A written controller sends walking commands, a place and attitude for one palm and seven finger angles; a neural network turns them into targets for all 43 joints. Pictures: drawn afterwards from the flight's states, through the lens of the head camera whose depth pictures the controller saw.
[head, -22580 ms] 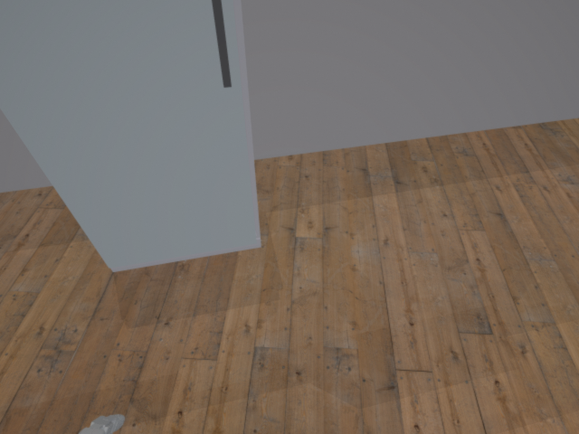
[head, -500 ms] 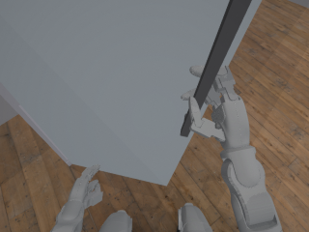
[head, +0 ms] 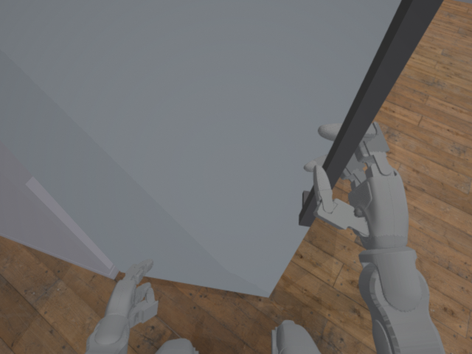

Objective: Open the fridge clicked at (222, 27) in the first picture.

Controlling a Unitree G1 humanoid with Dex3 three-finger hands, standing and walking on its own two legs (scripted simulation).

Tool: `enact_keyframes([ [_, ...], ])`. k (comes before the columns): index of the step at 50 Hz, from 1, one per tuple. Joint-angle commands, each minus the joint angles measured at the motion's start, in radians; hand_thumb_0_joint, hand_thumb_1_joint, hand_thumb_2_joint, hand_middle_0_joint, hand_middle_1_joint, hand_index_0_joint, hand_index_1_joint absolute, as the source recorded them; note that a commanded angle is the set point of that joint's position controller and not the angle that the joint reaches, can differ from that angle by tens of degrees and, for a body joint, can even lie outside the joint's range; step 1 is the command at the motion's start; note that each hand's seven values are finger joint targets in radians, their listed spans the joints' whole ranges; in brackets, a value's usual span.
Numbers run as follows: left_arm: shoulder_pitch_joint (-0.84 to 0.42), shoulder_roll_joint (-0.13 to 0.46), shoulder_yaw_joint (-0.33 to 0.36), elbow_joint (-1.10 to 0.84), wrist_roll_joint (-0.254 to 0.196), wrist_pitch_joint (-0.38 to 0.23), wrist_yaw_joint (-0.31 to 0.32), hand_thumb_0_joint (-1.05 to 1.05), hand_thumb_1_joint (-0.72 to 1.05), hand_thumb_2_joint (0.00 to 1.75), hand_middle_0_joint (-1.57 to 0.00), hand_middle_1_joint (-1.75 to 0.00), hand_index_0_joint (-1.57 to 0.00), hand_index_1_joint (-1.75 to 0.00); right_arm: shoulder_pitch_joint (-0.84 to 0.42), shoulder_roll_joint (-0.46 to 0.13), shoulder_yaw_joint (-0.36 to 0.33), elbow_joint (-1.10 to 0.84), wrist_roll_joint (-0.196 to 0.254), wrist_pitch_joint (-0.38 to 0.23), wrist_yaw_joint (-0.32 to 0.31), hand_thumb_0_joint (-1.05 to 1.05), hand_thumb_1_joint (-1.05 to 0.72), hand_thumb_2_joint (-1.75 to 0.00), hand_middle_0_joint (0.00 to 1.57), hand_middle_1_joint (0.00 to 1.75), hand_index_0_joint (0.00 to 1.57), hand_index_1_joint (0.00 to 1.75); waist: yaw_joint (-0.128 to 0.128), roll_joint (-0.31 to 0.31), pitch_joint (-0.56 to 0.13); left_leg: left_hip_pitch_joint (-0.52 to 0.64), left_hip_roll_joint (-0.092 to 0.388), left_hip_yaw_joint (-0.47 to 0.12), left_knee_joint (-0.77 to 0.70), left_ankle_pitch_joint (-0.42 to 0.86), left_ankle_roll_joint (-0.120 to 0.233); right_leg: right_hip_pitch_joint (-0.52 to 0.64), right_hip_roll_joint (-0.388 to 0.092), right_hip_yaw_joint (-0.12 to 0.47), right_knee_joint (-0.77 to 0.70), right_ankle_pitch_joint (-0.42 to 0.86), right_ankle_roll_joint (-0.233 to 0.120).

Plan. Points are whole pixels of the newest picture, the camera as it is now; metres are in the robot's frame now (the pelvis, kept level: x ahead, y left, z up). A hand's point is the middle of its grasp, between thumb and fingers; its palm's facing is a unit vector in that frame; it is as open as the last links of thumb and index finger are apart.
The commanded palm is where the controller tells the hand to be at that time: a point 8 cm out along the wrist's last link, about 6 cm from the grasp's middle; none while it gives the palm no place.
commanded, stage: stop walking and hold the door back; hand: right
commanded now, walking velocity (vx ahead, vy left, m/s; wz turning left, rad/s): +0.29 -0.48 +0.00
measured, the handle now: (359, 100) +0.33 -0.09 +0.28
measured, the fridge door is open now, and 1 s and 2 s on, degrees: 80 80 75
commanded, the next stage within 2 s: loosen the grip on the handle in 1.24 s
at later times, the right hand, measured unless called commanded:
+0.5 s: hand (315, 209) +0.26 -0.06 +0.19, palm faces +0.13 +0.97 -0.21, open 5.8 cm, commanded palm +0.25 -0.15 +0.17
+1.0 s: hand (319, 191) +0.29 -0.07 +0.19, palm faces +0.01 +0.99 -0.16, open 5.6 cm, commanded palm +0.26 -0.14 +0.17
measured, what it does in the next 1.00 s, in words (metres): walks backwards: right foot, then right foot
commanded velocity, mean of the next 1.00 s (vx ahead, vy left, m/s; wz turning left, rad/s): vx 0.18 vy -0.06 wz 0.00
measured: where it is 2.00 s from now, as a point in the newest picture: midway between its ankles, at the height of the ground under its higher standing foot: outside the picture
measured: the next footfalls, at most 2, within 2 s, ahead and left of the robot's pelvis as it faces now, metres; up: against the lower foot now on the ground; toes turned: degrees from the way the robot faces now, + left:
right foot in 0.16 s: +0.01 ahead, -0.05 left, +0.00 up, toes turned -13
right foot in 0.72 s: -0.10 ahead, -0.09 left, +0.00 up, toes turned -7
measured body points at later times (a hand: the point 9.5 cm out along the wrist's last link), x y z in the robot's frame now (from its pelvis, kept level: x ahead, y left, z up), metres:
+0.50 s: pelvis -0.11 +0.08 +0.01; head -0.11 +0.12 +0.46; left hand +0.10 +0.27 -0.11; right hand +0.25 -0.11 +0.20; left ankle -0.01 +0.19 -0.72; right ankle -0.12 -0.07 -0.65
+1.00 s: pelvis -0.14 +0.03 +0.00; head -0.12 +0.04 +0.45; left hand -0.04 +0.25 -0.14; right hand +0.28 -0.12 +0.20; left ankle -0.06 +0.13 -0.72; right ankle -0.16 -0.09 -0.72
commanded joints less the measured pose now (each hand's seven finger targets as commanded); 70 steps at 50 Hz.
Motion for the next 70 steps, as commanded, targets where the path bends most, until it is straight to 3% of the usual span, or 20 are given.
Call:
enact_keyframes([
  [1, -0.107, 0.073, 0.018, -0.155, 0.008, -0.059, 0.037, 0.00, 0.90, 0.90, -0.20, -0.30, -0.20, -0.30, -0.189, -0.051, -0.101, -0.147, 0.019, -0.101, -0.015, 0.00, -0.90, -0.90, 0.45, 1.40, 0.45, 1.40, 0.003, 0.262, -0.319, 0.112, 0.232, -0.011, -0.126, 0.475, 0.209, 0.110, 0.029, -0.170, 0.007, -0.028, -0.002],
  [6, -0.050, 0.113, 0.001, -0.127, 0.023, -0.020, 0.057, 0.00, 0.90, 0.90, -0.20, -0.30, -0.20, -0.30, -0.484, -0.032, -0.060, 0.061, 0.028, -0.075, -0.047, 0.00, -0.90, -0.90, 0.45, 1.40, 0.45, 1.40, 0.004, 0.190, -0.397, 0.094, 0.263, -0.159, -0.127, 0.230, 0.125, 0.317, 0.087, -0.121, -0.411, 0.144, -0.049],
  [11, -0.078, 0.137, -0.028, -0.113, 0.014, 0.039, 0.061, 0.00, 0.90, 0.90, -0.20, -0.30, -0.20, -0.30, -0.777, -0.014, -0.004, 0.316, 0.020, -0.066, -0.062, 0.00, -0.90, -0.90, 0.45, 1.40, 0.45, 1.40, 0.003, -0.220, -0.282, -0.134, 0.007, -0.051, 0.392, -0.216, 0.004, 0.240, -0.254, 0.338, -0.756, -0.029, -0.258],
  [15, -0.044, 0.162, -0.001, -0.109, -0.003, 0.058, 0.066, 0.00, 0.90, 0.90, -0.20, -0.30, -0.20, -0.30, -0.863, -0.054, -0.069, 0.588, 0.027, -0.063, -0.057, 0.00, -0.90, -0.90, 0.45, 1.40, 0.45, 1.40, -0.051, 0.041, -0.289, 0.228, -0.012, 0.002, 0.004, -0.183, 0.036, -0.029, -0.061, 0.007, -0.483, -0.115, -0.137],
  [16, -0.016, 0.158, 0.008, -0.101, -0.007, 0.062, 0.066, 0.00, 0.90, 0.90, -0.20, -0.30, -0.20, -0.30, -0.897, -0.067, -0.079, 0.664, 0.029, -0.054, -0.055, 0.00, -0.90, -0.90, 0.45, 1.40, 0.45, 1.40, -0.057, 0.243, -0.254, 0.197, 0.067, -0.148, -0.219, -0.319, 0.081, -0.061, 0.067, -0.096, -0.245, -0.083, -0.082],
  [17, -0.044, 0.144, 0.016, -0.111, -0.002, 0.065, 0.065, 0.00, 0.90, 0.90, -0.20, -0.30, -0.20, -0.30, -0.939, -0.089, -0.092, 0.679, 0.044, -0.057, -0.048, 0.00, -0.90, -0.90, 0.45, 1.40, 0.45, 1.40, -0.064, 0.512, -0.214, 0.120, 0.299, -0.595, -0.440, -0.521, 0.184, -0.148, 0.140, -0.093, 0.081, -0.018, -0.031],
  [18, -0.050, 0.174, 0.018, -0.100, 0.009, 0.054, 0.069, 0.00, 0.90, 0.90, -0.20, -0.30, -0.20, -0.30, -0.977, -0.134, -0.145, 0.688, 0.062, -0.060, -0.051, 0.00, -0.90, -0.90, 0.45, 1.40, 0.45, 1.40, -0.055, 0.385, -0.192, 0.040, 0.375, -0.718, -0.509, -0.524, 0.191, -0.151, 0.102, 0.042, 0.209, 0.080, -0.014],
  [19, 0.002, 0.169, 0.019, -0.052, 0.026, 0.048, 0.069, 0.00, 0.90, 0.90, -0.20, -0.30, -0.20, -0.30, -1.061, -0.177, -0.182, 0.658, 0.056, -0.079, -0.041, 0.00, -0.90, -0.90, 0.45, 1.40, 0.45, 1.40, -0.022, 0.193, -0.262, 0.025, 0.339, -0.594, -0.434, -0.362, 0.197, -0.067, 0.083, 0.025, 0.228, 0.141, 0.004],
  [33, 0.081, 0.148, 0.015, -0.018, 0.003, 0.013, 0.084, 0.00, 0.90, 0.90, -0.20, -0.30, -0.20, -0.30, -1.184, -0.270, -0.318, 0.945, 0.047, -0.146, -0.025, 0.00, -0.90, -0.90, 0.45, 1.40, 0.45, 1.40, -0.008, 0.380, -0.431, 0.077, 0.152, -0.119, -0.324, -0.359, 0.080, 0.326, 0.129, -0.274, -0.473, 0.122, -0.040],
  [35, 0.095, 0.175, 0.024, -0.018, 0.006, 0.001, 0.086, 0.00, 0.90, 0.90, -0.20, -0.30, -0.20, -0.30, -1.234, -0.237, -0.295, 0.924, 0.048, -0.173, -0.006, 0.00, -0.90, -0.90, 0.45, 1.40, 0.45, 1.40, 0.006, 0.149, -0.445, 0.035, 0.072, -0.057, -0.135, -0.251, 0.049, 0.436, 0.062, -0.202, -0.602, 0.153, -0.068],
  [37, 0.075, 0.214, 0.031, -0.047, 0.004, 0.000, 0.084, 0.00, 0.90, 0.90, -0.20, -0.30, -0.20, -0.30, -1.308, -0.148, -0.234, 0.912, 0.064, -0.178, 0.005, 0.00, -0.90, -0.90, 0.45, 1.40, 0.45, 1.40, -0.001, -0.156, -0.352, -0.207, -0.072, 0.080, 0.208, -0.176, 0.000, 0.484, -0.260, 0.211, -0.735, 0.179, -0.199],
  [45, 0.108, 0.201, 0.015, -0.033, -0.022, -0.012, 0.066, 0.00, 0.90, 0.90, -0.20, -0.30, -0.20, -0.30, -1.287, -0.113, -0.170, 0.908, 0.042, -0.164, 0.011, 0.00, -0.90, -0.90, 0.45, 1.40, 0.45, 1.40, -0.003, -0.014, -0.455, 0.224, -0.022, 0.025, -0.175, 0.050, 0.060, 0.345, -0.149, -0.141, -0.382, 0.578, -0.087],
  [48, 0.108, 0.181, 0.027, -0.041, -0.013, -0.023, 0.070, 0.00, 0.90, 0.90, -0.20, -0.30, -0.20, -0.30, -1.262, -0.181, -0.222, 0.925, 0.028, -0.141, -0.006, 0.00, -0.90, -0.90, 0.45, 1.40, 0.45, 1.40, 0.000, 0.263, -0.447, 0.341, 0.244, -0.300, -0.253, 0.131, 0.219, 0.040, 0.010, -0.141, -0.145, 0.013, -0.024],
  [53, 0.106, 0.153, -0.005, 0.000, 0.003, -0.049, 0.086, 0.00, 0.90, 0.90, -0.20, -0.30, -0.20, -0.30, -1.305, -0.123, -0.195, 0.870, 0.056, -0.139, -0.007, 0.00, -0.90, -0.90, 0.45, 1.40, 0.45, 1.40, 0.029, 0.247, -0.444, 0.136, 0.150, -0.090, -0.152, 0.060, 0.147, 0.293, 0.021, -0.131, -0.405, 0.222, -0.040],
  [57, 0.039, 0.166, -0.004, -0.014, 0.004, -0.029, 0.074, 0.00, 0.90, 0.90, -0.20, -0.30, -0.20, -0.30, -1.262, -0.076, -0.162, 0.938, 0.069, -0.155, 0.000, 0.00, -0.90, -0.90, 0.45, 1.40, 0.45, 1.40, -0.013, -0.139, -0.339, -0.036, -0.041, -0.024, 0.173, -0.175, 0.022, 0.282, -0.246, 0.235, -0.706, 0.220, -0.188],
  [64, 0.067, 0.165, 0.016, -0.040, -0.004, -0.026, 0.077, 0.00, 0.90, 0.90, -0.20, -0.30, -0.20, -0.30, -1.229, -0.027, -0.111, 0.938, 0.043, -0.153, 0.007, 0.00, -0.90, -0.90, 0.45, 1.40, 0.45, 1.40, 0.013, 0.128, -0.469, 0.232, 0.125, -0.126, -0.134, 0.429, 0.085, 0.298, -0.001, -0.107, -0.400, 0.462, -0.023],
  [66, 0.080, 0.183, 0.024, -0.025, -0.010, -0.015, 0.084, 0.00, 0.90, 0.90, -0.20, -0.30, -0.20, -0.30, -1.184, -0.089, -0.163, 0.973, 0.058, -0.143, 0.001, 0.00, -0.90, -0.90, 0.45, 1.40, 0.45, 1.40, 0.003, 0.153, -0.449, 0.205, 0.117, -0.133, -0.148, 0.342, 0.077, 0.311, -0.006, -0.096, -0.418, 0.457, -0.027],
  [67, 0.110, 0.154, 0.089, -0.071, 0.027, -0.071, 0.057, 0.00, 0.90, 0.90, -0.20, -0.30, -0.20, -0.30, -1.827, -0.486, -0.411, 0.817, -0.087, -0.170, 0.006, 0.00, -0.90, -0.90, 0.45, 1.40, 0.45, 1.40, -0.021, 0.358, -0.351, 0.243, 0.010, -0.130, -0.197, 0.552, 0.033, 0.284, 0.013, -0.177, -0.425, 0.463, -0.051],
  [68, 0.144, 0.171, 0.019, -0.036, 0.023, -0.147, 0.027, 0.00, 0.90, 0.90, -0.20, -0.30, -0.20, -0.30, -1.616, -0.309, -0.337, 1.274, -0.065, -0.101, 0.046, 0.00, -0.78, -0.84, 0.45, 1.40, 0.45, 1.40, 0.125, 0.360, -0.672, 0.231, -0.067, -0.051, 0.004, 0.700, 0.091, 0.257, 0.113, -0.102, -0.536, 0.714, -0.092],
  [70, 0.226, 0.185, 0.025, -0.016, 0.001, -0.101, 0.007, 0.00, 0.90, 0.90, -0.20, -0.30, -0.20, -0.30, -1.309, -0.030, -0.233, 1.173, 0.051, -0.118, 0.088, 0.00, -0.54, -0.73, 0.45, 1.40, 0.45, 1.40, 0.076, 0.174, -0.688, 0.059, -0.046, 0.018, -0.001, 0.457, 0.066, 0.441, 0.052, -0.056, -0.491, 0.858, -0.034],
])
